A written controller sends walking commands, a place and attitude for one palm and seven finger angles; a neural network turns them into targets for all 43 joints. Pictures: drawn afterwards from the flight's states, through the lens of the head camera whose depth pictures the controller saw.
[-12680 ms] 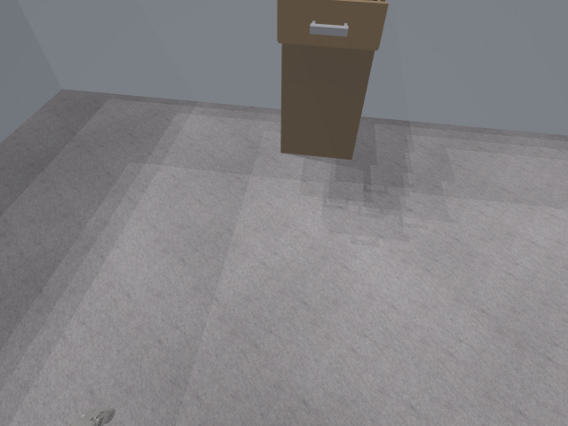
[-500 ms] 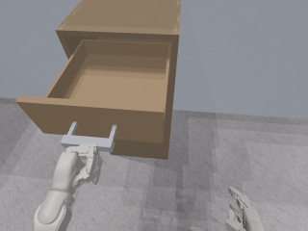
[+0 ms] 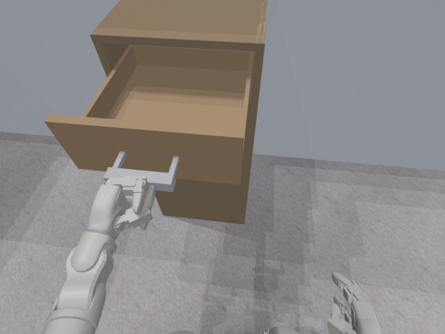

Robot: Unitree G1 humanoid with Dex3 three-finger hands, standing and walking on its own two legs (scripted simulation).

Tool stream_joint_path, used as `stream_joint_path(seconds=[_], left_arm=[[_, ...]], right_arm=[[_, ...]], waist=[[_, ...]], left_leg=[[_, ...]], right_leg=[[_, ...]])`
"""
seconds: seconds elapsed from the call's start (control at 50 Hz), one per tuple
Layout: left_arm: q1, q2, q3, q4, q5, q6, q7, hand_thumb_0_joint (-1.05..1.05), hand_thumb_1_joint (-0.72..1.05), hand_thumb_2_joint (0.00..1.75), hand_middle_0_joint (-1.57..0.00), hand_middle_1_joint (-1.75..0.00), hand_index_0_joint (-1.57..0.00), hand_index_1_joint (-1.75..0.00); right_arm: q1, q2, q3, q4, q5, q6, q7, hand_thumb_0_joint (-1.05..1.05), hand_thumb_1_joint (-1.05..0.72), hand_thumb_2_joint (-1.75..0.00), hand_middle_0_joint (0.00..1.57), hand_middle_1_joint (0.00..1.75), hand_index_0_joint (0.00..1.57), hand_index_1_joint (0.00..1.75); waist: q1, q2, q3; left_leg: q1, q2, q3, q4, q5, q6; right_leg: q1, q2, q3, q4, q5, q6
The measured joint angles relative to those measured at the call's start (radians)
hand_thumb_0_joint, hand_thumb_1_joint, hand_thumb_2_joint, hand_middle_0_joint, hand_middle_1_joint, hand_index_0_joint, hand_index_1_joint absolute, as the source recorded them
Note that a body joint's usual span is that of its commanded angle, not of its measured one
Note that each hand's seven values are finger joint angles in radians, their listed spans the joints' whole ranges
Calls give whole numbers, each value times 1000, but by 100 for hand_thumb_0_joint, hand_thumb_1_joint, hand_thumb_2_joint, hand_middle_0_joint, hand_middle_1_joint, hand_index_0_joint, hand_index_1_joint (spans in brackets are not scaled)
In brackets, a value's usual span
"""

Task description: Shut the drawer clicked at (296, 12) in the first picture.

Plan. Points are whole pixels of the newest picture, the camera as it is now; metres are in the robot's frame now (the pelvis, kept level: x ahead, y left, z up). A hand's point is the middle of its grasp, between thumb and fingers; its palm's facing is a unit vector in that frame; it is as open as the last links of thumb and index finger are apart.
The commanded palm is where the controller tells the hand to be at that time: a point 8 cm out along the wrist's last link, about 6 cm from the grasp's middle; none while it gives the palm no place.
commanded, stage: push the drawer shut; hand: left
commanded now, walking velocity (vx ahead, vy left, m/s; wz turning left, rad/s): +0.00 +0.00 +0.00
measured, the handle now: (144, 169) +0.39 +0.17 +0.07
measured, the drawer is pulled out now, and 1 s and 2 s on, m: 0.27 0.14 0.02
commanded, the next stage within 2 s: none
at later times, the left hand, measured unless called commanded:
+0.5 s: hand (158, 178) +0.37 +0.14 +0.07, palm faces -0.10 -0.99 -0.06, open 3.0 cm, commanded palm +0.37 +0.20 +0.08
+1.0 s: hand (167, 151) +0.43 +0.13 +0.07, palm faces -0.10 -0.99 -0.05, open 3.0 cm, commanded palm +0.43 +0.18 +0.08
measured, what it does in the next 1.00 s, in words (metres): stands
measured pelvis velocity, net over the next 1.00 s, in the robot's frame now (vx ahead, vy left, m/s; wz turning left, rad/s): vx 0.00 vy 0.00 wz -0.02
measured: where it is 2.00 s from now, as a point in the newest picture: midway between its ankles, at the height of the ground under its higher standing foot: outside the picture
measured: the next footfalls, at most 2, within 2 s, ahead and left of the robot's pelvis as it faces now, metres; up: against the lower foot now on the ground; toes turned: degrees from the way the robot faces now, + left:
none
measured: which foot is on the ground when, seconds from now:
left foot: down 0.00-1.00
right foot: down 0.00-1.00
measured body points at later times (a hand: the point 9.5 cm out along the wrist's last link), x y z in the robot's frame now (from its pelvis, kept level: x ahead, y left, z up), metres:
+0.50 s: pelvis +0.00 +0.00 +0.00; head +0.05 -0.01 +0.45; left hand +0.37 +0.20 +0.07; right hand +0.11 -0.25 -0.11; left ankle +0.00 +0.12 -0.70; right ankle +0.05 -0.12 -0.70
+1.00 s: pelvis +0.00 +0.00 +0.00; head +0.07 -0.01 +0.44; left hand +0.43 +0.19 +0.07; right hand +0.07 -0.26 -0.12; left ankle +0.00 +0.12 -0.70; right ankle +0.05 -0.12 -0.70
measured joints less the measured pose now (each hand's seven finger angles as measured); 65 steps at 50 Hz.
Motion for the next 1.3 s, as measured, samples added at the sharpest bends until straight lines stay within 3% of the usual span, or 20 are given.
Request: stream_joint_path(seconds=[0.56, 1.02, 1.3], left_arm=[[-327, 23, 69, 385, 20, -78, 0, -2, 71, 91, -140, -160, -140, -160], [-599, 60, 135, 699, 53, -141, -4, 0, 73, 92, -140, -160, -140, -160], [-741, 131, 197, 843, 77, -153, -24, -1, 71, 92, -140, -160, -140, -160]], right_arm=[[56, -12, -10, 42, -4, 85, 5, 1, -90, -90, 20, 30, 20, 30], [95, -13, -20, 53, -21, 143, 26, 1, -90, -90, 20, 30, 20, 30], [120, -19, -11, 50, -27, 164, 28, 1, -90, -90, 20, 30, 21, 30]], waist=[[-38, -15, 10], [-71, -16, -8], [-116, -22, -9]], left_leg=[[-15, 4, 20, -34, 24, 0], [-95, 9, 24, -1, 13, 1], [-170, 18, 25, 38, 8, 3]], right_leg=[[-27, 9, 21, -28, 29, -2], [-108, 13, 27, -2, 25, -3], [-178, 22, 30, 19, 32, -4]])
